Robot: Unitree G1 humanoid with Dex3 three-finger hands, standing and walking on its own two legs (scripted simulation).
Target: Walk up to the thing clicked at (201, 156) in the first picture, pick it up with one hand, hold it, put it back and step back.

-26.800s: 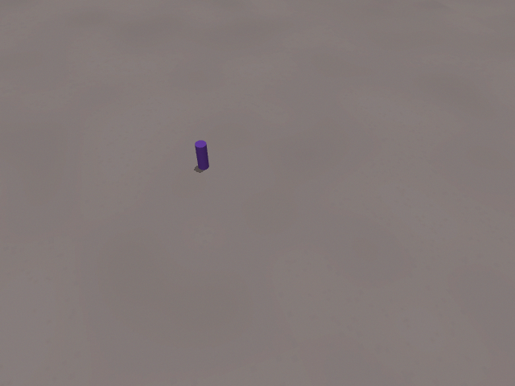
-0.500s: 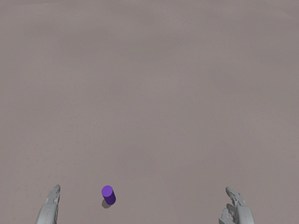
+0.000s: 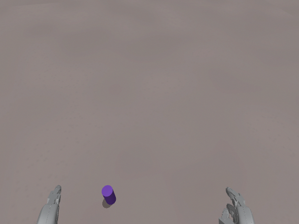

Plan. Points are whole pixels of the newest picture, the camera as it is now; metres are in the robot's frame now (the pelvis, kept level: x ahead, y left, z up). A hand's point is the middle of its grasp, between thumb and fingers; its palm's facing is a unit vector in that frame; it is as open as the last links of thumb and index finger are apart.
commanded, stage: home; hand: left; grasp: from the side
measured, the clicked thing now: (109, 195) +0.40 +0.21 -0.64
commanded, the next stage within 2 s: stand in 0.72 s
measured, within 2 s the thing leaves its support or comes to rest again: neither
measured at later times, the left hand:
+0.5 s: hand (73, 221) +0.17 +0.18 -0.06, palm faces +0.11 -0.95 -0.29, open 17.6 cm
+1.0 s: hand (74, 220) +0.17 +0.18 -0.06, palm faces +0.11 -0.95 -0.29, open 15.9 cm
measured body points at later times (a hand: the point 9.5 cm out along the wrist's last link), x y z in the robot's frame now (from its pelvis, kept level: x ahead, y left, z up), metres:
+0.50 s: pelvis +0.00 +0.00 +0.00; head +0.03 +0.00 +0.45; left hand +0.16 +0.23 -0.04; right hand +0.16 -0.24 -0.08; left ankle +0.01 +0.13 -0.69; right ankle +0.00 -0.13 -0.69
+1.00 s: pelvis +0.01 +0.00 +0.00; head +0.03 +0.00 +0.45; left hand +0.16 +0.23 -0.04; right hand +0.17 -0.24 -0.08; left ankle +0.01 +0.13 -0.69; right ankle +0.00 -0.13 -0.69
